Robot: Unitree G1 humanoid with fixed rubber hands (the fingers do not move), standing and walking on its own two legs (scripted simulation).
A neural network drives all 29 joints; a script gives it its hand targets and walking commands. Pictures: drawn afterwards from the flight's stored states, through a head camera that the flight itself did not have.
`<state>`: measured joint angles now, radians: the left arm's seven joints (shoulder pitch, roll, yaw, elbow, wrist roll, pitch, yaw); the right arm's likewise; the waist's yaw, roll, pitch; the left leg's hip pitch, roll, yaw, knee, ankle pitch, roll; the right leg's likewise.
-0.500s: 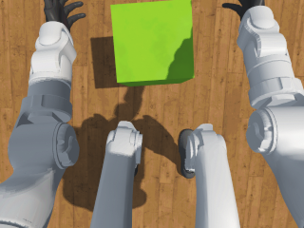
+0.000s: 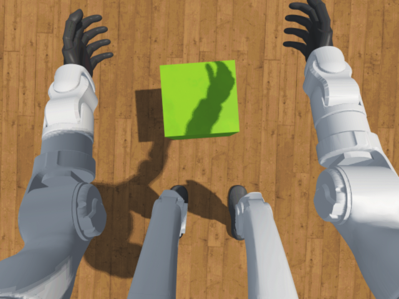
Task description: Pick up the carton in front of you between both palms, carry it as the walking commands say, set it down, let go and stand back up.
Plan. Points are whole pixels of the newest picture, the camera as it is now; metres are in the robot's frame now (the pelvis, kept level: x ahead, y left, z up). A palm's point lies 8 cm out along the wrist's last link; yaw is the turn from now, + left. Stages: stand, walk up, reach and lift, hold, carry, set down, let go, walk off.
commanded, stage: let go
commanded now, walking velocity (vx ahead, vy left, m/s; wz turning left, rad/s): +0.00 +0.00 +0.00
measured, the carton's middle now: (200, 106) +0.50 +0.04 -0.49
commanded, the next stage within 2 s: stand in 1.34 s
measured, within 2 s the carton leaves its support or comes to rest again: neither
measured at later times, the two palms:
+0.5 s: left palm (23, 130) +0.37 +0.25 +0.02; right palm (382, 121) +0.40 -0.19 +0.01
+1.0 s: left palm out of the picture +0.25 +0.23 +0.10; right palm out of the picture +0.26 -0.24 +0.10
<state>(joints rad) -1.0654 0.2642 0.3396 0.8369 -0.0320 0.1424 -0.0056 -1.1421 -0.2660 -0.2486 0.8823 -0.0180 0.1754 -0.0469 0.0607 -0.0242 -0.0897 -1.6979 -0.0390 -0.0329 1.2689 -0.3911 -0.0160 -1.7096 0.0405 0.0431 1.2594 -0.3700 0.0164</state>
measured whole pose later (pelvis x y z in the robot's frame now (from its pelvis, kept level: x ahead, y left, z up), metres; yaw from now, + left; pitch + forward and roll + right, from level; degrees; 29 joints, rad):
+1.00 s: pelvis +0.09 -0.01 +0.16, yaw +0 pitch +0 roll +0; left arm 0.23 0.21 0.04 0.44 0.00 0.07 -0.08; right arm 0.23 -0.22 -0.05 0.43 0.00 0.07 0.06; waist 0.00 0.00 0.05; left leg -0.15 -0.01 -0.06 0.42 -0.26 -0.01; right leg -0.17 0.03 0.04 0.42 -0.25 -0.01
